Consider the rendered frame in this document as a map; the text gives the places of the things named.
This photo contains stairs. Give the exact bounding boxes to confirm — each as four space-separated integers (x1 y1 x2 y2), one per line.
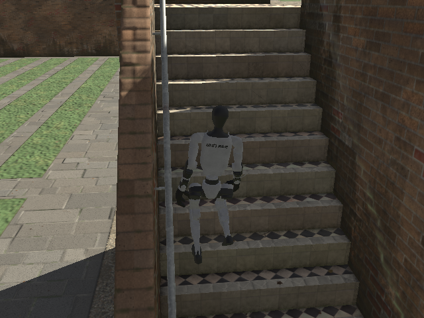
154 7 364 318

